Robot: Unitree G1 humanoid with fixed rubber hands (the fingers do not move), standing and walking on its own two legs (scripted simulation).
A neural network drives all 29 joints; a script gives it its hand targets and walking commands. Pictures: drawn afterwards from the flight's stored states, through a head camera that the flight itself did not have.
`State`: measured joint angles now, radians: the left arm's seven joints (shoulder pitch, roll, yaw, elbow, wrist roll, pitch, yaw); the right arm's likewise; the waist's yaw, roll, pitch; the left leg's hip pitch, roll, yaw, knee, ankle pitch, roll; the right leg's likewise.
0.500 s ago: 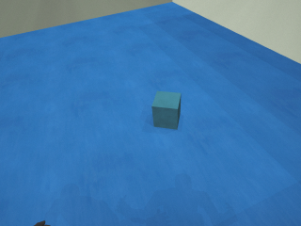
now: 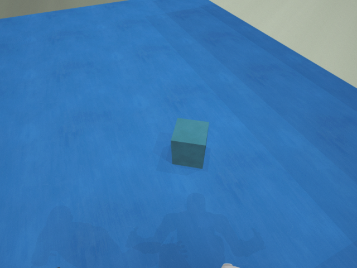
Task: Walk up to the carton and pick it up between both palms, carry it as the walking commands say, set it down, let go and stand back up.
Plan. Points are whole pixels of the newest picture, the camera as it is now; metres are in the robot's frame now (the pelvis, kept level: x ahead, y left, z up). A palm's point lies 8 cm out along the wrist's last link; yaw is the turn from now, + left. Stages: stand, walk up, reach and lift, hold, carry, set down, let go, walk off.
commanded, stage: walk up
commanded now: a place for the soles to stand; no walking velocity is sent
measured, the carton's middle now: (190, 143) +0.98 -0.05 -0.64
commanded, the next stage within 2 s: none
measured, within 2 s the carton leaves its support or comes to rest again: neither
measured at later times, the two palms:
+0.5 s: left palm (34, 245) +0.21 +0.37 -0.09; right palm (307, 196) +0.32 -0.32 -0.07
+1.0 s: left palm (58, 165) +0.42 +0.38 -0.06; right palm (284, 166) +0.44 -0.30 -0.09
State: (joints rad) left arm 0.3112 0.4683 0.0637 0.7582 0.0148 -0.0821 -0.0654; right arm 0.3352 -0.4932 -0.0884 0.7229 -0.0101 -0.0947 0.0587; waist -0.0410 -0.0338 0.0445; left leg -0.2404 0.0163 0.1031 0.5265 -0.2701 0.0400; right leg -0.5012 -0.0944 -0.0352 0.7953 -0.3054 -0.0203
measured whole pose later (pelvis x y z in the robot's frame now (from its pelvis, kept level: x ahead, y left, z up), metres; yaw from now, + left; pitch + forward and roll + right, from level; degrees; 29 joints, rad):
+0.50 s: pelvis +0.19 +0.02 -0.01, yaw +1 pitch -1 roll +0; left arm 0.40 0.52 0.07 0.75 0.01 -0.08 -0.04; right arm 0.25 -0.50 -0.09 0.74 -0.02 -0.09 0.07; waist 0.04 -0.02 0.03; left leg -0.41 0.03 0.07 0.63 -0.20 0.03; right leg -0.30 -0.09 -0.04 0.81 -0.44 -0.04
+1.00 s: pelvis +0.35 +0.02 +0.00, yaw +1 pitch -1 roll +0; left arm 0.32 0.51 0.08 0.74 0.01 -0.10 -0.03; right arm 0.32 -0.47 -0.06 0.76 -0.01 -0.06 0.06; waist 0.02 0.04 0.06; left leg -0.48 0.07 0.04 0.87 -0.40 0.02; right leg -0.30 -0.05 -0.07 0.59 -0.27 -0.02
